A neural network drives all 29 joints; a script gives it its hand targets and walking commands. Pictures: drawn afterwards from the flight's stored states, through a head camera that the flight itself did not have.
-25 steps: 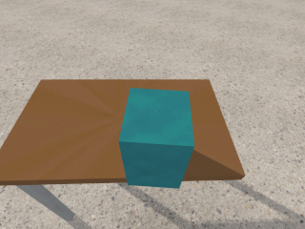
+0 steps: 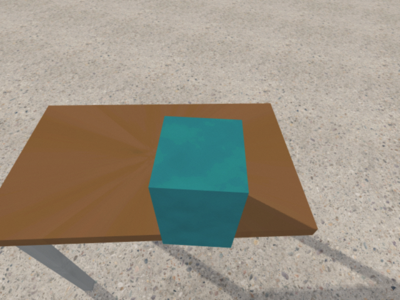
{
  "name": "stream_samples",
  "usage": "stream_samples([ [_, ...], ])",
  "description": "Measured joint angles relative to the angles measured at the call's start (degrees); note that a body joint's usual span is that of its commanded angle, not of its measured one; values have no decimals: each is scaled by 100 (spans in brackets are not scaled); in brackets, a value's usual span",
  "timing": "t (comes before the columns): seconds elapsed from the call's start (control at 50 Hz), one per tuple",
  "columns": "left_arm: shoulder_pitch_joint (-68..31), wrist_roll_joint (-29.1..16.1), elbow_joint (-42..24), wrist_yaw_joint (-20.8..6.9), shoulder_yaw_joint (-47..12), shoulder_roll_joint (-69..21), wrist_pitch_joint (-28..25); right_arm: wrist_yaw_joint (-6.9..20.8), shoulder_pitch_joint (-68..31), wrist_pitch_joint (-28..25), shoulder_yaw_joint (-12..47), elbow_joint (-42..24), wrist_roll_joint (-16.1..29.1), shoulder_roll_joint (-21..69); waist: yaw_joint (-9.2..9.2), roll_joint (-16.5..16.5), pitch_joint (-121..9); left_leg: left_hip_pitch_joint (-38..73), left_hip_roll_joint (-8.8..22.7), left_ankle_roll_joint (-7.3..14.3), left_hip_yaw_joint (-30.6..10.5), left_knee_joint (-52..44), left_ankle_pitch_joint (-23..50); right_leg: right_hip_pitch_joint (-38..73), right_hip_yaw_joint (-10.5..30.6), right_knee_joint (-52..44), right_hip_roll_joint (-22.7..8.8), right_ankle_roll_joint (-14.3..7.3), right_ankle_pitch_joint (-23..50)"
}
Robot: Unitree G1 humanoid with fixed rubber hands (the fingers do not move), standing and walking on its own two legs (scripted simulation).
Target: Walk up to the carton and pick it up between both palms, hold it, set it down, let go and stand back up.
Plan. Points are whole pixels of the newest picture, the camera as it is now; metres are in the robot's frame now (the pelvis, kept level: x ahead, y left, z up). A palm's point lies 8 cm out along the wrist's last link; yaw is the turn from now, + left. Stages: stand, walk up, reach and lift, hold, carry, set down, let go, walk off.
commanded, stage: stand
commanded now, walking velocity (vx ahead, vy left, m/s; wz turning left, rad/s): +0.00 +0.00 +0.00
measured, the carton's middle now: (199, 186) +0.35 +0.00 +0.02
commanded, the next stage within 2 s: none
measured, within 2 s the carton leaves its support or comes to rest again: neither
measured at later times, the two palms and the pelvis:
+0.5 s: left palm out of the picture +0.00 +0.22 -0.14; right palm out of the picture -0.02 -0.24 -0.14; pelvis +0.00 -0.01 +0.00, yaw +0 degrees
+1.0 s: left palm out of the picture +0.00 +0.22 -0.14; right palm out of the picture -0.03 -0.23 -0.14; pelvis +0.01 +0.00 +0.00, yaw -1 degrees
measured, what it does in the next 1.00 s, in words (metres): stands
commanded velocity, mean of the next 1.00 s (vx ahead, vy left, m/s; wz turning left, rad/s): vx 0.00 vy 0.00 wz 0.00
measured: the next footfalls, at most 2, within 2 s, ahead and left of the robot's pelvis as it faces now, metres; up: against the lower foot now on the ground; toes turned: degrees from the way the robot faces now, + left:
none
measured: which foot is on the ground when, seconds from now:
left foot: down 0.00-1.00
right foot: down 0.00-1.00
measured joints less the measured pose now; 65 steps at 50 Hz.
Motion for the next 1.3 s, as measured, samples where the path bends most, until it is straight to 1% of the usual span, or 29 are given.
stream_samples([
  [0.58, 21, 21, -8, -7, 89, -44, -4, -18, 16, 6, -54, 139, -41, -26, -25, 35, 33, 58, 104, -60, 29, 11, -50, 66, 18, -50, 106, -69, 2],
  [1.1, 11, 22, 24, 10, 107, -92, -1, -21, 35, -11, -73, 207, -37, 31, -34, 38, 36, 133, 91, -35, 78, -40, -64, 105, 69, -59, 101, -46, -18],
  [1.3, -46, -12, 70, 17, 26, -79, -8, -23, 11, 5, 11, 172, 8, 71, -21, 4, 29, 117, 81, -38, 110, -50, -55, 61, 101, -30, 95, -31, -17],
])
